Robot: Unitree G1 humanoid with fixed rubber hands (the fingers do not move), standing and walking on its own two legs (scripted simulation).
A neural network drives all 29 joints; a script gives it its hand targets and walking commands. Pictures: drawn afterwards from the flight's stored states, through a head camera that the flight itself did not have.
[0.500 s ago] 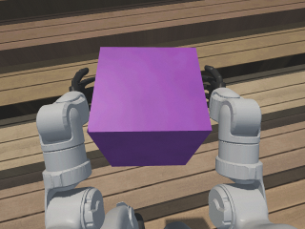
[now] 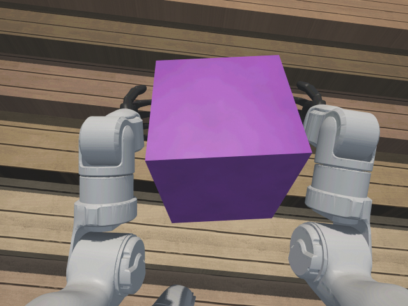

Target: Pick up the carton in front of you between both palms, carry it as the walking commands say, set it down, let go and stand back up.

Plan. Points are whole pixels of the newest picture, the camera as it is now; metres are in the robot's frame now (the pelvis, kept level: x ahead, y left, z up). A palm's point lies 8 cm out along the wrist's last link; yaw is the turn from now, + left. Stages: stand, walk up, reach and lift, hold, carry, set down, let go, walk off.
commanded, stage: carry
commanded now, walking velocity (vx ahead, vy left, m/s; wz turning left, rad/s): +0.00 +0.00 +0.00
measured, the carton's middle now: (220, 147) +0.39 +0.05 +0.08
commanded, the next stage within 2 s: none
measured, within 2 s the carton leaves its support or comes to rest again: neither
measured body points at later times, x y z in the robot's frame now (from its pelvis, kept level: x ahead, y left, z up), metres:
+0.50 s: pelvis +0.15 +0.02 +0.03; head +0.19 +0.03 +0.48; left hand +0.53 +0.15 +0.13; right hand +0.51 -0.16 +0.13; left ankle +0.15 +0.07 -0.71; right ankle +0.15 -0.09 -0.70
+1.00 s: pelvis +0.17 -0.02 +0.03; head +0.13 -0.02 +0.47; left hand +0.52 +0.12 +0.15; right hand +0.52 -0.18 +0.15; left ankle +0.15 +0.07 -0.71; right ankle +0.15 -0.09 -0.71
